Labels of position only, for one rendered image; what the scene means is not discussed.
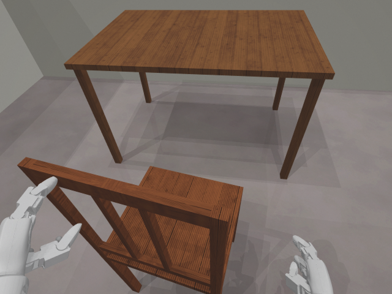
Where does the table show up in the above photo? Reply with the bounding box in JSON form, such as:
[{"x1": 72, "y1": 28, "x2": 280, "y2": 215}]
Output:
[{"x1": 64, "y1": 10, "x2": 335, "y2": 179}]

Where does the robot left forearm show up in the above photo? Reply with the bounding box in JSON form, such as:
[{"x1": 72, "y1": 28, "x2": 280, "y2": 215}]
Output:
[{"x1": 0, "y1": 274, "x2": 29, "y2": 294}]

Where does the robot left hand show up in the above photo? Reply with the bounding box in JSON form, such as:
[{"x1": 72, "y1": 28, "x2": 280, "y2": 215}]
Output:
[{"x1": 0, "y1": 176, "x2": 82, "y2": 276}]

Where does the robot right hand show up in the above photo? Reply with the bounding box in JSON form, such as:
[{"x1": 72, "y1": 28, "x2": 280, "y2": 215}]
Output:
[{"x1": 285, "y1": 235, "x2": 333, "y2": 294}]

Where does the chair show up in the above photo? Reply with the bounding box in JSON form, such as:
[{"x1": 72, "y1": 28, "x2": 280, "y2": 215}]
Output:
[{"x1": 17, "y1": 157, "x2": 243, "y2": 294}]

